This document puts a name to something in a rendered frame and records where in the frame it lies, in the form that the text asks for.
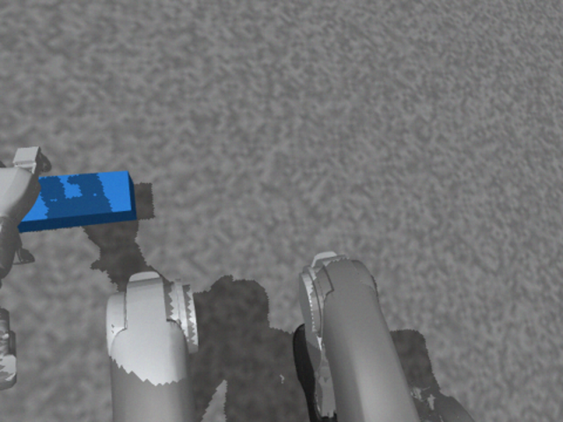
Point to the left robot hand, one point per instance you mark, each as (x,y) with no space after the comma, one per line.
(19,190)

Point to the left robot arm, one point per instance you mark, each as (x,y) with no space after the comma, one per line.
(9,234)

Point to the right robot hand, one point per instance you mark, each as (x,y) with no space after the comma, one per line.
(447,409)

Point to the right robot foot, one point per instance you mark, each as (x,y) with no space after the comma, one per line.
(305,375)

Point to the carton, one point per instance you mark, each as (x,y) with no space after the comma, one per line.
(81,199)

